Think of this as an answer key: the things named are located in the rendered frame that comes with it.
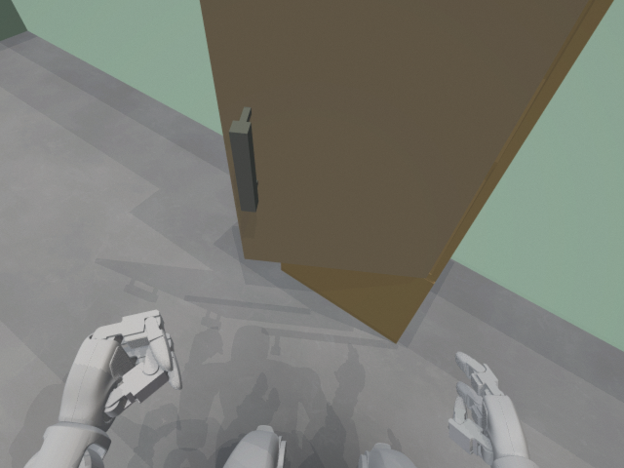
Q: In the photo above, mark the left robot thigh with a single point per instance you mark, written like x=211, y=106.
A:
x=258, y=449

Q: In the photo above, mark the cupboard door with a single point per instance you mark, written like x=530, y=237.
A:
x=374, y=122

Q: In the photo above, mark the right robot hand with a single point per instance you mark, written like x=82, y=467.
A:
x=494, y=414

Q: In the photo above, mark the robot left forearm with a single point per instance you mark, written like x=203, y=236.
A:
x=71, y=445

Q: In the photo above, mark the robot thigh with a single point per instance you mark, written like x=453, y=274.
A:
x=258, y=449
x=384, y=458

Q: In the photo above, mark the right robot thigh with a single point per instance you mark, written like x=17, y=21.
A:
x=384, y=458

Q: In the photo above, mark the left robot hand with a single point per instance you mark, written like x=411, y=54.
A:
x=91, y=395

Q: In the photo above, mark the handle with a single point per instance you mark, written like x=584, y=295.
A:
x=241, y=139

